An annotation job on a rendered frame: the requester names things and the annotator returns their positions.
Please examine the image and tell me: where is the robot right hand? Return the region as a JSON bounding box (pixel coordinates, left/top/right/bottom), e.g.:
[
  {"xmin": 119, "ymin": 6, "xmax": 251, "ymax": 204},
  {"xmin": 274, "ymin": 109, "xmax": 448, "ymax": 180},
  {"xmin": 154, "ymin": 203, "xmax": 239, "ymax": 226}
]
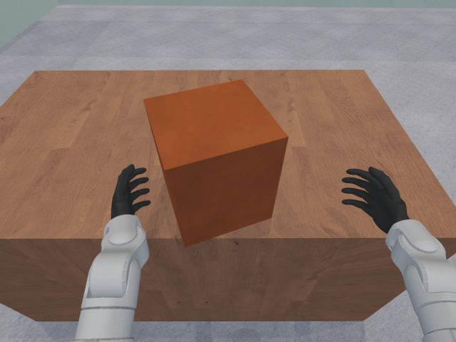
[{"xmin": 341, "ymin": 167, "xmax": 409, "ymax": 234}]

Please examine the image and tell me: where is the robot left hand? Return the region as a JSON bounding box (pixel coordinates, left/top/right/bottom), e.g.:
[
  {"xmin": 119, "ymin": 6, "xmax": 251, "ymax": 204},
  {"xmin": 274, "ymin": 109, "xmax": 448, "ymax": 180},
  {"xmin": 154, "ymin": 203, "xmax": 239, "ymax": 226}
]
[{"xmin": 111, "ymin": 164, "xmax": 151, "ymax": 219}]

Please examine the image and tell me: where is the robot left forearm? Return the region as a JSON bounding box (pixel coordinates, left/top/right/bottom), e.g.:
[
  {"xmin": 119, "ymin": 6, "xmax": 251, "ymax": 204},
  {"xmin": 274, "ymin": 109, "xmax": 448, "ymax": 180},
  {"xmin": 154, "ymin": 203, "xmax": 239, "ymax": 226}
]
[{"xmin": 69, "ymin": 214, "xmax": 150, "ymax": 342}]

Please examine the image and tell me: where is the pedestal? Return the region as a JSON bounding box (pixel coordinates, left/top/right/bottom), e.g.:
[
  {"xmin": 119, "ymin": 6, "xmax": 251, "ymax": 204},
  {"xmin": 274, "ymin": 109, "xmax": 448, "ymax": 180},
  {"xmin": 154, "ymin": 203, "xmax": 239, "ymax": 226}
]
[{"xmin": 0, "ymin": 70, "xmax": 456, "ymax": 321}]

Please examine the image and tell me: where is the carton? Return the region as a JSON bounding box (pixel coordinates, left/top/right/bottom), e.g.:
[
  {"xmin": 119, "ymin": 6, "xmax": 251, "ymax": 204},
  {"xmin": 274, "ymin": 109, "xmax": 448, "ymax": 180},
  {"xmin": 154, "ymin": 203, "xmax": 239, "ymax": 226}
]
[{"xmin": 143, "ymin": 79, "xmax": 289, "ymax": 247}]

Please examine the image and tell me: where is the robot right forearm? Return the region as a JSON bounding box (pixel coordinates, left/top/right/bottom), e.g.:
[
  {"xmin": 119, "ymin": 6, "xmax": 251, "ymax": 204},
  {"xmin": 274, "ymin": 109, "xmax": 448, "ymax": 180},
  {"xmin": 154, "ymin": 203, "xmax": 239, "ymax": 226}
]
[{"xmin": 385, "ymin": 219, "xmax": 456, "ymax": 342}]

